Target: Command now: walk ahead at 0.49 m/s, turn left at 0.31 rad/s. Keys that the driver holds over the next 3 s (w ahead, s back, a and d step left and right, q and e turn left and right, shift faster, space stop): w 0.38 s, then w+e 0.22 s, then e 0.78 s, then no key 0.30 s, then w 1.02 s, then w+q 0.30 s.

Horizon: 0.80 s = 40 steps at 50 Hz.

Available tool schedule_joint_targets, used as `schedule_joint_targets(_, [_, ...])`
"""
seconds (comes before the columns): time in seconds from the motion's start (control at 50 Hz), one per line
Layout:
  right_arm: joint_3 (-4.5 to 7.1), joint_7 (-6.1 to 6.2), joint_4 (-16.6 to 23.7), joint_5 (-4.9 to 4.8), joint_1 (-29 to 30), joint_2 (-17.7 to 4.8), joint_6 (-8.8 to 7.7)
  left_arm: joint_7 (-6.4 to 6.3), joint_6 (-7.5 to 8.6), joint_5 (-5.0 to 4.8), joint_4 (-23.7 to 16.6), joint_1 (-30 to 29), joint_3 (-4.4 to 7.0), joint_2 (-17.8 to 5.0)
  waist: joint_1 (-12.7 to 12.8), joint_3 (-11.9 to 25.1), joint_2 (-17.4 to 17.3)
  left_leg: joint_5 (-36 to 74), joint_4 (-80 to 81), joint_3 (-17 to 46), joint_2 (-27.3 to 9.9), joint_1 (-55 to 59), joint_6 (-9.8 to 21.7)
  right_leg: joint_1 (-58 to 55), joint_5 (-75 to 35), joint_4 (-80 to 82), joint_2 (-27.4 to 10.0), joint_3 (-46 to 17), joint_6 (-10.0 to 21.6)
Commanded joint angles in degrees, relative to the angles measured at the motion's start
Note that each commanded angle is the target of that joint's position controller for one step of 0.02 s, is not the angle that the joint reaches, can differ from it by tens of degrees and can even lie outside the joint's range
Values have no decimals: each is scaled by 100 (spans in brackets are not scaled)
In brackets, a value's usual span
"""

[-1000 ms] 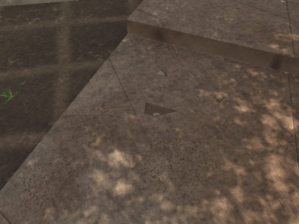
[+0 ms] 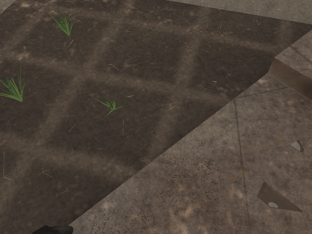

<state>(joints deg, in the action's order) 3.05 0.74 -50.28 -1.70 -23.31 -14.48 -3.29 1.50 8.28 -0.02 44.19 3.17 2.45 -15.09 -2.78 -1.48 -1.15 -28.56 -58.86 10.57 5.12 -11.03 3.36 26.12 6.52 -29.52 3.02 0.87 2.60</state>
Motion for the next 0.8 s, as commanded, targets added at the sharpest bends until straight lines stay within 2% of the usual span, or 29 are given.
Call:
schedule_joint_targets(0.02, [78, 7, 538, -33, 277, -711, -166, -13, -48, -39, 14, 1071, 179, -553, 588, 601, 89, 754, -1660, -75, -658, -2890, -42, -2946, 897, 1519, -2069, -2896, 1098])
schedule_joint_targets(0.04, [90, 5, 635, 70, 523, -630, -194, -9, -59, 11, 36, 913, 171, -531, 455, 357, 27, 974, -1348, -157, -839, -2727, -40, -2350, 327, 1651, -1888, -2490, 1098])
schedule_joint_targets(0.06, [88, -18, 676, 89, 470, -518, -185, -9, -55, 78, 82, 888, 140, -475, 287, 344, 221, 1074, -1120, -218, -1021, -2469, -23, -2031, 53, 1785, -1715, -2146, 1074])
schedule_joint_targets(0.08, [67, -31, 668, 72, 387, -394, -168, 3, -51, 65, 142, 932, 127, -416, 224, 337, 374, 1110, -894, -329, -1083, -2362, -28, -1889, -111, 1918, -1590, -1897, 1098])
schedule_joint_targets(0.12, [5, -40, 736, 91, 490, -223, -136, 2, -29, -4, 269, 1110, 150, -527, 210, 217, 451, 1158, -384, -524, -1185, -2451, -89, -1699, -496, 2126, -1572, -1539, 1215])
schedule_joint_targets(0.18, [-71, -50, 991, 166, 1117, -182, -158, -48, -66, -42, 363, 1308, 215, -801, 350, 83, 384, 1893, 665, -681, -1280, -2647, -198, -1659, -698, 2308, -1558, -1161, 1223])
schedule_joint_targets(0.26, [-114, -126, 1181, 110, 1870, -187, -210, -75, -170, -125, 497, 1633, 202, -903, 603, -37, 487, 2929, 2005, -969, -1037, -2215, -238, -1626, -739, 2210, -1330, -616, 946])
schedule_joint_targets(0.3, [-105, -171, 1311, 66, 2182, -250, -221, -68, -219, -155, 609, 1876, 193, -939, 705, -89, 538, 3008, 2324, -1002, -964, -2132, -219, -1835, -583, 2100, -1456, -652, 886])
schedule_joint_targets(0.34, [-76, -219, 1444, 48, 2377, -356, -234, -71, -276, -169, 675, 1954, 197, -982, 686, -145, 572, 2730, 2577, -987, -916, -2117, -99, -2145, -467, 1933, -1647, -743, 797])
schedule_joint_targets(0.38, [-18, -255, 1461, 61, 2216, -488, -260, -88, -349, -167, 692, 1887, 216, -1071, 482, -72, 600, 2417, 2843, -1082, -802, -1717, 55, -2334, -771, 1580, -1748, -765, 677])
schedule_joint_targets(0.4, [65, -243, 1354, 88, 1797, -611, -273, -99, -386, -166, 682, 1838, 198, -1062, 213, 125, 563, 2331, 3024, -1190, -649, -1024, 146, -2242, -1465, 1042, -1603, -686, 566])
schedule_joint_targets(0.42, [220, -198, 1104, 106, 896, -890, -283, -106, -404, -123, 658, 1829, 132, -906, -203, 639, 402, 2321, 3084, -1124, -676, 201, 301, -1878, -1894, -68, -1278, -461, 401])
schedule_joint_targets(0.44, [374, -121, 939, 194, -245, -1439, -264, -114, -377, 27, 445, 1819, -13, -558, -591, 1581, -464, 2362, 3084, 279, -1967, 1903, 699, -691, -375, -2108, -819, -111, 141])
schedule_joint_targets(0.46, [406, -162, 878, 226, -427, -1703, -212, -106, -261, -96, 432, 2518, -166, 45, -240, 2142, -1870, 1235, 3865, 2688, -3003, 3206, 1395, 1274, 2588, -3802, -22, -259, -83])
schedule_joint_targets(0.48, [276, -185, 882, 182, -375, -1129, -240, -113, -204, -235, 512, 2245, 11, -657, -393, 1710, -1057, 731, 4139, 2768, -2868, 2753, 1192, 1793, 2507, -4482, -279, -920, -16])
schedule_joint_targets(0.5, [188, -189, 921, 149, 24, -882, -270, -115, -191, -308, 373, 1804, 102, -869, -282, 1040, -760, 1021, 4195, 1856, -2714, 2065, 971, 1974, 1927, -4502, -503, -899, 60])
schedule_joint_targets(0.52, [123, -215, 973, 161, 503, -703, -294, -154, -228, -262, 351, 1611, 110, -793, -70, 740, -418, 1583, 4352, 1175, -2452, 1383, 847, 1706, 1413, -4267, -748, -795, 19])
schedule_joint_targets(0.54, [93, -239, 977, 182, 809, -542, -321, -173, -288, -181, 349, 1556, 141, -720, 94, 484, -438, 1902, 4559, 643, -2222, 901, 778, 1515, 1051, -3976, -905, -793, -18])
schedule_joint_targets(0.56, [81, -244, 944, 214, 965, -449, -365, -159, -374, -185, 377, 1660, 156, -624, 246, 408, -563, 2150, 4753, 222, -2055, 566, 699, 1188, 784, -3815, -1033, -809, -36])
schedule_joint_targets(0.58, [88, -245, 887, 233, 1019, -390, -409, -144, -449, -208, 408, 1722, 154, -507, 309, 359, -542, 2433, 4889, -80, -1952, 391, 698, 1041, 608, -3795, -1027, -771, -55])
schedule_joint_targets(0.62, [124, -213, 754, 278, 993, -464, -465, -146, -552, -210, 361, 1652, 173, -390, 389, 165, -361, 3521, 4959, -623, -1905, 243, 705, 1136, 317, -3668, -962, -814, -110])
schedule_joint_targets(0.66, [161, -130, 660, 312, 992, -569, -449, -165, -590, -133, 224, 1491, 197, -360, 456, 45, -252, 4848, 4846, -1124, -1900, 234, 693, 1279, -14, -3249, -852, -813, -216])
schedule_joint_targets(0.68, [170, -74, 634, 307, 1025, -613, -412, -154, -589, -103, 142, 1373, 193, -322, 464, 12, -265, 5126, 4812, -1361, -1858, 224, 654, 1275, -246, -2871, -808, -725, -257])
schedule_joint_targets(0.74, [190, 90, 581, 245, 1072, -771, -290, -48, -590, -22, -136, 774, 114, -119, 283, -16, -282, 5260, 4729, -1967, -1676, 141, 509, 847, -1070, -1575, -748, -216, -256])
schedule_joint_targets(0.8, [227, 183, 465, 182, 857, -936, -147, 82, -618, -4, -456, 346, 104, -126, 99, 64, -223, 5420, 4408, -2045, -1908, 667, 580, 830, -1016, -1011, -686, 14, -187])
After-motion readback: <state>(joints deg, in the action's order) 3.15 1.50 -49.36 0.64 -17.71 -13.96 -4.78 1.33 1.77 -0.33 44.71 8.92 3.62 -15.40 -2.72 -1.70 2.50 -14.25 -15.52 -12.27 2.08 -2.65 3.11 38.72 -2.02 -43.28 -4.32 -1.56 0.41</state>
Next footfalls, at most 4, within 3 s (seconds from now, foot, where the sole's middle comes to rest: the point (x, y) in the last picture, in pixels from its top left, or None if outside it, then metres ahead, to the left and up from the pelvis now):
0.42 left None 0.39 0.17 -0.76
0.94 right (167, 200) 0.60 -0.05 -0.76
1.40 left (119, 199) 0.61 0.16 -0.76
1.80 right None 0.44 -0.03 -0.76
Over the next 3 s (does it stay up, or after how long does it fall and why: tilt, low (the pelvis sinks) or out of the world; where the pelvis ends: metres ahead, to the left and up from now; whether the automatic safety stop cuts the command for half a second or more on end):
stays up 0.95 -0.19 0.02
